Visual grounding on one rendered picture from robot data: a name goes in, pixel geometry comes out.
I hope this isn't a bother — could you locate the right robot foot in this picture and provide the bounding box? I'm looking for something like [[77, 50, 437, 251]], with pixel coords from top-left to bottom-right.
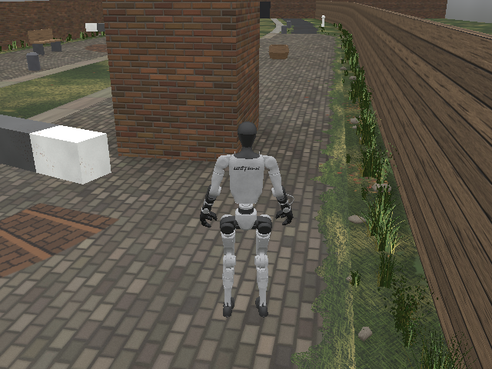
[[255, 297, 268, 317]]

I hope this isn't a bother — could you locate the robot right upper arm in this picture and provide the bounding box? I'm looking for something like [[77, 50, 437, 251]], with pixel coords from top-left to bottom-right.
[[263, 155, 284, 198]]

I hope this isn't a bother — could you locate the robot left hand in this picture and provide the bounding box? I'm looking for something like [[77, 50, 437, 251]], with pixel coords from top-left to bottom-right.
[[200, 211, 217, 228]]

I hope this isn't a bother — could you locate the robot left forearm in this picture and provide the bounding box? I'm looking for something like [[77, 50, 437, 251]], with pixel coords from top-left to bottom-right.
[[201, 184, 216, 214]]

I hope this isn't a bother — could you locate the right robot thigh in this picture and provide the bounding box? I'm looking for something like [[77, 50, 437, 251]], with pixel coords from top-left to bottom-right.
[[254, 214, 272, 269]]

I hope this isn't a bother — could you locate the robot left upper arm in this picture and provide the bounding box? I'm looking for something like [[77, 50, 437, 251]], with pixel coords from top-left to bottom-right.
[[209, 155, 231, 197]]

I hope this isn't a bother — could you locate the robot right hand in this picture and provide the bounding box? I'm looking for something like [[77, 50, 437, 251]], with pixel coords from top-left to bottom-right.
[[276, 210, 293, 225]]

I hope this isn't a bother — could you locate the robot right forearm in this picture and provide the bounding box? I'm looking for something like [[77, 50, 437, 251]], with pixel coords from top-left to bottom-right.
[[276, 185, 291, 213]]

